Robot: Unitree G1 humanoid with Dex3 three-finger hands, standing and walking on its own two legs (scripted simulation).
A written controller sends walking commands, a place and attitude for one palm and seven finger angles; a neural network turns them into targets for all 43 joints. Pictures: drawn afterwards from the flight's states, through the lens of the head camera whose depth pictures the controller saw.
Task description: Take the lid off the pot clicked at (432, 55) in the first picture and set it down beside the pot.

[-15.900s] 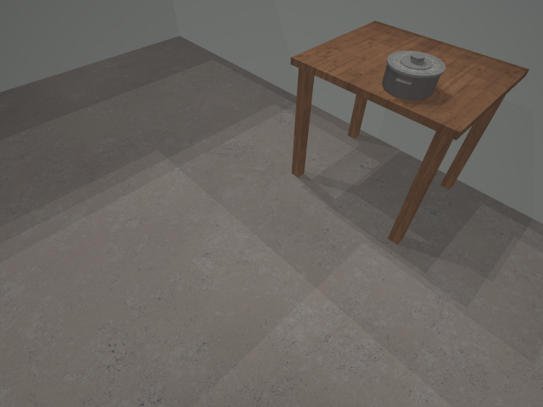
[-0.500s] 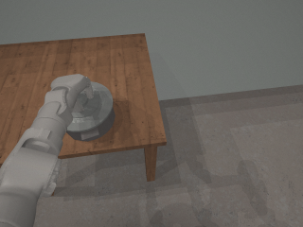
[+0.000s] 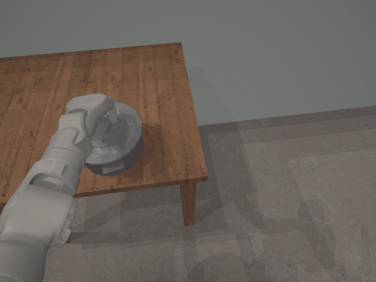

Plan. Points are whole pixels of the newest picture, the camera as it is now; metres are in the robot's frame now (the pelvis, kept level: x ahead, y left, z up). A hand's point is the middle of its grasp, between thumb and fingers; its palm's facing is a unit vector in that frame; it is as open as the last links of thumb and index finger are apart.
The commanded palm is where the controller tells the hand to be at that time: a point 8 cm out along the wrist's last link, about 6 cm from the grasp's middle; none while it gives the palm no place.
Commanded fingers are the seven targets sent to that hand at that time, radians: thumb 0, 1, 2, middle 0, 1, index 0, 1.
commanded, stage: lift the lid straight up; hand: left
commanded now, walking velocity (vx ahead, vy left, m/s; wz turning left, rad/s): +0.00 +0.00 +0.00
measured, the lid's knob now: (101, 125) +0.49 +0.19 +0.00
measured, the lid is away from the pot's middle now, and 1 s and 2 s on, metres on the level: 0.00 0.02 0.01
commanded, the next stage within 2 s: move the lid sideways beside the pot in 1.76 s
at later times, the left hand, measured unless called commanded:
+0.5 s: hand (93, 122) +0.45 +0.18 +0.07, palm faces -0.39 -0.07 -0.92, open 7.3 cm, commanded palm +0.47 +0.18 +0.15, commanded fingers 0.00 0.82 0.71 -0.83 -1.11 -0.82 -1.12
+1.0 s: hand (91, 107) +0.46 +0.18 +0.11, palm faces -0.36 -0.07 -0.93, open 7.3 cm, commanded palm +0.47 +0.18 +0.19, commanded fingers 0.00 0.82 0.71 -0.83 -1.11 -0.82 -1.12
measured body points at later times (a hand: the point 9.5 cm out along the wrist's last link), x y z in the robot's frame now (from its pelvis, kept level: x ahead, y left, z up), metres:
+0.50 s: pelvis +0.00 +0.00 +0.01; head +0.06 -0.02 +0.45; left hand +0.47 +0.19 +0.12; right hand +0.07 -0.27 -0.13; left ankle -0.01 +0.11 -0.73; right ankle -0.04 -0.13 -0.73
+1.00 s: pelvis -0.01 +0.00 +0.01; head +0.05 -0.03 +0.46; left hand +0.47 +0.18 +0.16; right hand +0.05 -0.27 -0.13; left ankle -0.01 +0.11 -0.73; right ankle -0.04 -0.13 -0.73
